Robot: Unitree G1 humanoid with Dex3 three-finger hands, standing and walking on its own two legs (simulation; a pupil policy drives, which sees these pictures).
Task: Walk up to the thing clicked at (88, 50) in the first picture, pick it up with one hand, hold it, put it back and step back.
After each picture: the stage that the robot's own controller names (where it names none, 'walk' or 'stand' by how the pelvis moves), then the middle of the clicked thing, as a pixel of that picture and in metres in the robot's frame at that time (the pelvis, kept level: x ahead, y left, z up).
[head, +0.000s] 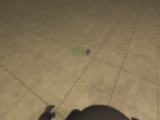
stand; (87, 52) +1.33 +0.10 -0.72
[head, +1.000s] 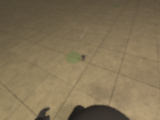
walk; (83, 57) +1.19 +0.28 -0.70
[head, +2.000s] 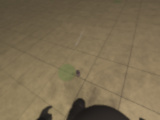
walk; (78, 73) +0.72 +0.32 -0.72
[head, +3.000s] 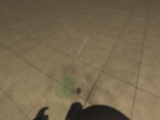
walk; (78, 91) +0.43 +0.19 -0.71
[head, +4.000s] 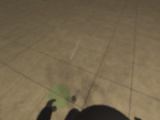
stand; (74, 99) +0.33 +0.21 -0.72
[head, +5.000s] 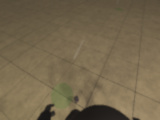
stand; (76, 99) +0.32 +0.18 -0.72
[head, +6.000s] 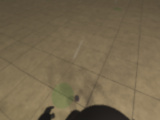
stand; (77, 98) +0.33 +0.18 -0.73
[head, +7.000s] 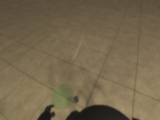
stand; (76, 99) +0.32 +0.19 -0.73
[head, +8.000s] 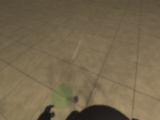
stand; (76, 99) +0.31 +0.19 -0.73
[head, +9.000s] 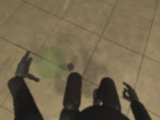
go down; (70, 67) +0.38 +0.20 -0.41
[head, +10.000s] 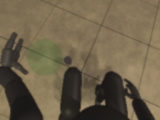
go down; (68, 61) +0.39 +0.22 -0.31
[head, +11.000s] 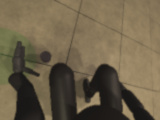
close in; (46, 57) +0.37 +0.26 -0.23
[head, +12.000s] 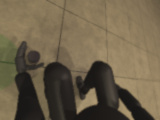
close; (33, 58) +0.38 +0.27 -0.22
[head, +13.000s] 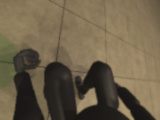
lift; (32, 57) +0.37 +0.27 -0.22
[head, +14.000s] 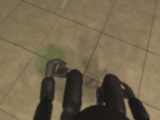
lift; (63, 72) +0.29 +0.23 -0.11
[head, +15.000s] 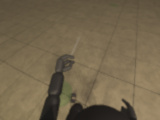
go down; (73, 97) +0.32 +0.20 -0.69
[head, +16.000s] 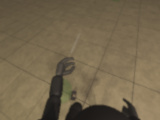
close; (73, 95) +0.32 +0.21 -0.70
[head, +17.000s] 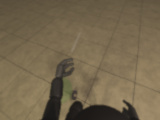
stand; (74, 95) +0.31 +0.20 -0.69
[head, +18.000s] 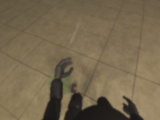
stand; (73, 88) +0.33 +0.20 -0.64
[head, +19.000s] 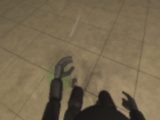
stand; (74, 83) +0.35 +0.19 -0.58
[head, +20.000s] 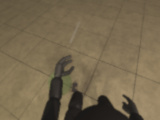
stand; (74, 87) +0.34 +0.19 -0.63
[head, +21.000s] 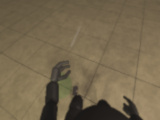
stand; (75, 90) +0.32 +0.19 -0.66
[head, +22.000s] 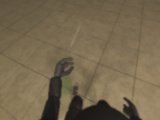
stand; (75, 90) +0.33 +0.18 -0.66
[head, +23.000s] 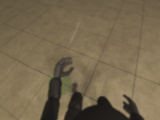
stand; (74, 88) +0.34 +0.18 -0.64
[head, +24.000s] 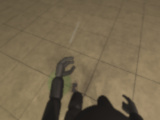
stand; (74, 87) +0.34 +0.19 -0.63
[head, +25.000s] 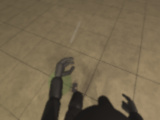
stand; (74, 87) +0.33 +0.19 -0.63
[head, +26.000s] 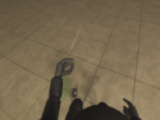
stand; (74, 92) +0.32 +0.20 -0.68
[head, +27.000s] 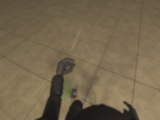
stand; (73, 93) +0.32 +0.21 -0.69
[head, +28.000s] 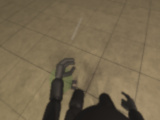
close; (73, 84) +0.34 +0.21 -0.61
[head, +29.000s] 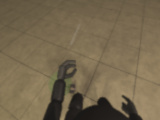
close; (72, 88) +0.34 +0.22 -0.64
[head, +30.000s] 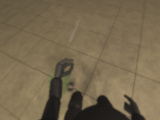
close; (70, 86) +0.33 +0.24 -0.63
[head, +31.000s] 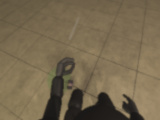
close; (70, 84) +0.34 +0.25 -0.61
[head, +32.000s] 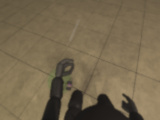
close; (69, 85) +0.34 +0.26 -0.62
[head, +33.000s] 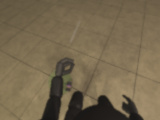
close; (68, 86) +0.34 +0.27 -0.63
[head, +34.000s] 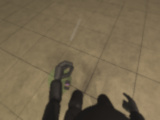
close; (67, 85) +0.34 +0.29 -0.62
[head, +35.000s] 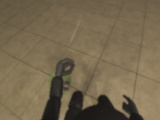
close; (66, 85) +0.34 +0.31 -0.63
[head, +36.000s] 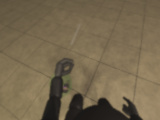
close; (65, 88) +0.33 +0.32 -0.64
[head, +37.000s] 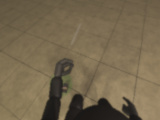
close; (65, 87) +0.32 +0.33 -0.65
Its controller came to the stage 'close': yes
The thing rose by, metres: 0.23
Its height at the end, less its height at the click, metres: -0.02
